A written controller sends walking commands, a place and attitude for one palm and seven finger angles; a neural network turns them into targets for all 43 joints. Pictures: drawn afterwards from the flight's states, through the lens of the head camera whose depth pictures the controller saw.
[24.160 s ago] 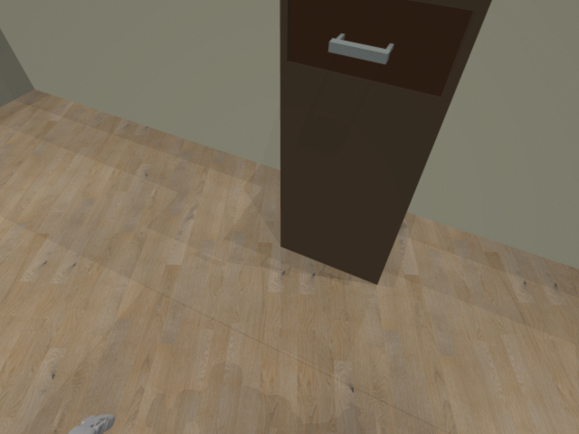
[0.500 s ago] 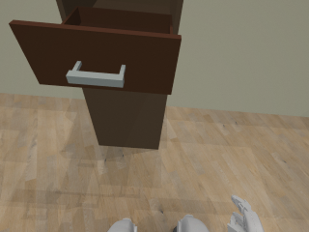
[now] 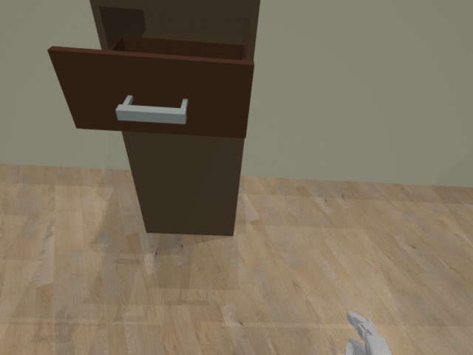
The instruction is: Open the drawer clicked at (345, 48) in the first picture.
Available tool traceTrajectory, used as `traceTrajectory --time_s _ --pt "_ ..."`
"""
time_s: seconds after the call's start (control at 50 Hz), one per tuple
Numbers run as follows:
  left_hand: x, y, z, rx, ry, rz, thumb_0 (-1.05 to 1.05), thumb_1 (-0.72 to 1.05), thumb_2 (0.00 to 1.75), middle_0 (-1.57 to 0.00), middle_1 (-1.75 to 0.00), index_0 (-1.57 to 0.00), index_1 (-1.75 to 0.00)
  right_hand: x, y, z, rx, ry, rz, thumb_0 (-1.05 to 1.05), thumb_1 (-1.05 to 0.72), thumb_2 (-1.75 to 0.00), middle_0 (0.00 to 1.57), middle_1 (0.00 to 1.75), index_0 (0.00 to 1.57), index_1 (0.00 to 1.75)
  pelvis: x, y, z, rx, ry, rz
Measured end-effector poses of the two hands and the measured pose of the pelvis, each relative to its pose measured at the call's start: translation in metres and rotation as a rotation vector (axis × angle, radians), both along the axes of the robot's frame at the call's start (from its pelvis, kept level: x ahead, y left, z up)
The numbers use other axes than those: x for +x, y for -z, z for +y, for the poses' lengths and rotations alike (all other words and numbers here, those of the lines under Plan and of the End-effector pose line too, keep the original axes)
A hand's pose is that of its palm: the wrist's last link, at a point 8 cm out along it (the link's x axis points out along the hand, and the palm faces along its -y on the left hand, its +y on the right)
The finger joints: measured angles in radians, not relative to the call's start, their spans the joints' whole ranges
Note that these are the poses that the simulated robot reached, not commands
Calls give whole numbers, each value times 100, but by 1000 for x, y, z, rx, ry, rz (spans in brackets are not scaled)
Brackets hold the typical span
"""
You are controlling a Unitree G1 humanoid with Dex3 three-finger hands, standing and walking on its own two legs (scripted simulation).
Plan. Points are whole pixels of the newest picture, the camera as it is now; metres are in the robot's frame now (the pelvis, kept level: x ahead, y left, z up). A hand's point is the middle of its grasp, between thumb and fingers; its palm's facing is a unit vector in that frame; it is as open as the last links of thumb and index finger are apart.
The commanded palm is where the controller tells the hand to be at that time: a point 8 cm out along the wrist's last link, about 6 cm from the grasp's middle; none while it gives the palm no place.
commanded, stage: stop stepping back and stand still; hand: left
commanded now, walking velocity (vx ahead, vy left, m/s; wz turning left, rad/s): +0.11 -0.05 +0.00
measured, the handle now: (154, 108) +0.53 +0.20 +0.17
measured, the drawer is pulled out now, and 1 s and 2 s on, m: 0.30 0.30 0.30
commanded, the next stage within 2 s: let the arm hang, fingers relaxed in 0.68 s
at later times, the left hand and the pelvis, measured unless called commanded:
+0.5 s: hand out of the picture +0.16 +0.26 +0.33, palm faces +0.62 -0.72 -0.33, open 7.4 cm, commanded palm +0.08 +0.30 +0.35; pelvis -0.04 +0.02 +0.01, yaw +2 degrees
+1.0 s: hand out of the picture +0.10 +0.24 -0.08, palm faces +0.04 -0.93 -0.36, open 7.4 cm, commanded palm none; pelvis -0.07 +0.02 +0.00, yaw +4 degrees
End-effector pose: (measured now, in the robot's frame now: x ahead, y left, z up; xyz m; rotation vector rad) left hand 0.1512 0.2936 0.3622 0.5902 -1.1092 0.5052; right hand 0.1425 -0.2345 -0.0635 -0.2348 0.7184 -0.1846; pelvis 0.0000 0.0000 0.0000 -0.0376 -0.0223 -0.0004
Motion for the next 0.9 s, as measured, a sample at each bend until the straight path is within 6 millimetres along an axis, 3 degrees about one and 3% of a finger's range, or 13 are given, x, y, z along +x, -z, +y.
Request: traceTrajectory --time_s 0.08,0.14,0.2,0.26,0.34,0.4,0.46,0.54,0.66,0.78,0.8,0.84,0.9 --pt "-12 13 -13 -68 19 137 1 89 90 -20 -30 -21 -30 -19 -12 3 31 -18 -24 2 -90 -90 21 30 20 30 -23 -12 -7 3 -11 2" --pt "-42 19 -41 44 34 194 1 89 90 -20 -30 -21 -30 -30 -11 -1 37 -34 -27 1 -90 -90 21 30 20 30 -38 -11 -10 33 -6 15" --pt "-76 4 -59 174 32 114 1 88 90 -21 -30 -21 -30 -45 -9 -6 16 -36 41 1 -90 -90 21 30 20 30 -42 -16 -12 49 -7 23" --pt "-94 -18 -46 191 -33 -16 1 87 90 -21 -30 -22 -31 -55 -6 -10 -5 -39 90 1 -90 -90 21 30 20 30 -41 -21 -11 62 -27 38" --pt "-82 -27 -3 38 -120 -52 0 88 90 -21 -30 -22 -31 -54 3 -11 -28 -52 84 2 -90 -90 21 30 20 30 -40 -17 0 45 -59 44" --pt "-61 -11 19 -60 -135 54 0 88 90 -20 -30 -21 -30 -48 8 -6 -11 -28 62 2 -90 -90 21 30 20 30 -43 -12 10 33 -66 29" --pt "-45 18 17 -79 -102 208 1 89 90 -20 -30 -20 -30 -44 4 6 26 -4 29 2 -90 -90 20 30 20 30 -43 -13 17 37 -45 24" --pt "-44 39 -7 7 -17 311 1 89 90 -20 -30 -21 -30 -40 -3 25 52 -15 2 2 -90 -90 20 30 20 30 -42 -14 21 37 -29 37" --pt "-64 10 -21 198 -27 167 1 88 90 -21 -30 -22 -31 -32 1 45 83 -71 32 1 -90 -90 21 30 20 30 -43 -15 19 26 -34 45" --pt "-55 -10 8 119 -114 104 1 88 90 -21 -30 -22 -31 -29 5 46 112 -68 40 1 -90 -90 21 30 20 30 -45 -18 21 15 -38 36" --pt "-46 -2 15 81 -100 151 0 88 90 -21 -30 -21 -30 -29 6 44 116 -73 26 1 -90 -90 21 30 20 30 -46 -17 23 16 -43 42" --pt "-11 45 34 -47 -91 421 0 89 90 -20 -30 -20 -30 -29 16 35 108 -99 27 1 -90 -90 21 30 20 30 -50 -13 27 25 -54 51" --pt "22 177 48 -290 -136 1006 0 90 90 -19 -29 -19 -30 -36 36 17 95 -89 82 1 -90 -90 21 30 20 30 -56 -8 28 53 -73 50"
